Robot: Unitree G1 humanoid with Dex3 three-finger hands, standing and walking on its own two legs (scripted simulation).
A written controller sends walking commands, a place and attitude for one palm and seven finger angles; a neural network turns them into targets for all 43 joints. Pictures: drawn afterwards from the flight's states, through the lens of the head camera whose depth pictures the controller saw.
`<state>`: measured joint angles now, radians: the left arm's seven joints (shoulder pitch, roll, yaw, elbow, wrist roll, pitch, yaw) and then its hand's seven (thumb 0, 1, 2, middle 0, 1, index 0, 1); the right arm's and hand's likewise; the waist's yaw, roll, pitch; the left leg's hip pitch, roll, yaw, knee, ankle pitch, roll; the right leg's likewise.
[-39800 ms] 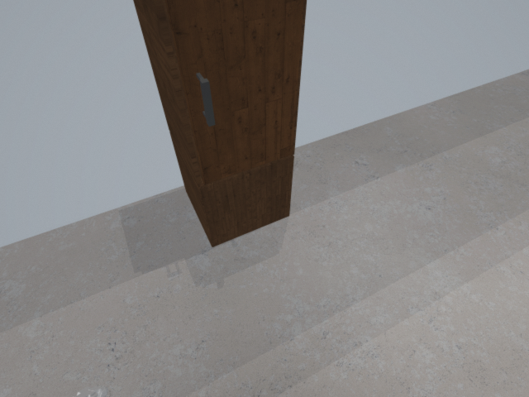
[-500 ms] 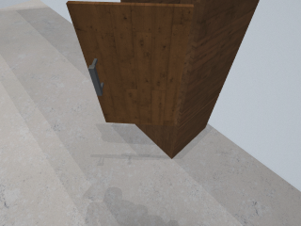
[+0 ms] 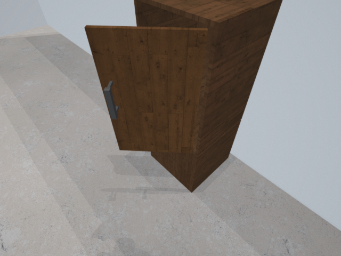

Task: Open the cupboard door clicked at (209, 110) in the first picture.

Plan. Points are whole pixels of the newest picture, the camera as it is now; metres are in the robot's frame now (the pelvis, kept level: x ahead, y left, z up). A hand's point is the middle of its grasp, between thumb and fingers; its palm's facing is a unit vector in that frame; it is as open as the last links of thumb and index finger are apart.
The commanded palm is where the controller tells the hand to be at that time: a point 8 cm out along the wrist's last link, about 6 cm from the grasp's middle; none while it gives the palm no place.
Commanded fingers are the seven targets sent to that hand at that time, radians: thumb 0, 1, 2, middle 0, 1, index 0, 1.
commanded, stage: look again from close up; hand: left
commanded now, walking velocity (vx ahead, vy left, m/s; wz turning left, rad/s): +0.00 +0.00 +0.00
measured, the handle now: (112, 100) +0.63 +0.25 -0.01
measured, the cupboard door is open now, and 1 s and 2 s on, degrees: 43 43 43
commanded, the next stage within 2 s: shuffle to correct the standing spot in 0.54 s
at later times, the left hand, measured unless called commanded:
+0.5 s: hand out of the picture -0.01 +0.16 -0.17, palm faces +0.03 -0.99 -0.16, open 7.4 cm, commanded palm none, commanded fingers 0.00 0.90 0.90 -0.20 -0.30 -0.20 -0.30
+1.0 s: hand out of the picture +0.01 +0.19 -0.19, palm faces +0.06 -0.99 -0.15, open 7.4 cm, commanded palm none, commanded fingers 0.00 0.90 0.90 -0.20 -0.30 -0.20 -0.30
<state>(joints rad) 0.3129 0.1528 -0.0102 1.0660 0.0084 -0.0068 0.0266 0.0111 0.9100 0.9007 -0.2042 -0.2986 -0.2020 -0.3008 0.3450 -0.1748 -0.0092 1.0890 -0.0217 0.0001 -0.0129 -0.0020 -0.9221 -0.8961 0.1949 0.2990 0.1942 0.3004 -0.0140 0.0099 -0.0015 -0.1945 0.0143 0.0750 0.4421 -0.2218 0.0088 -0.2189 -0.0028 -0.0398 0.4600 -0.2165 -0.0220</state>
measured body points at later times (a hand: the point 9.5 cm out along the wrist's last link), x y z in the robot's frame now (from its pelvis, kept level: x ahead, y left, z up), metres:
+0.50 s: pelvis +0.00 +0.00 +0.00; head +0.00 +0.00 +0.45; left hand -0.01 +0.21 -0.16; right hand -0.01 -0.20 -0.17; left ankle +0.01 +0.11 -0.74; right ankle +0.02 -0.10 -0.74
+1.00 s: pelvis +0.05 +0.03 -0.01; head +0.05 +0.04 +0.44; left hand +0.01 +0.24 -0.17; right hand +0.01 -0.19 -0.16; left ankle +0.01 +0.11 -0.74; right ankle +0.02 -0.09 -0.72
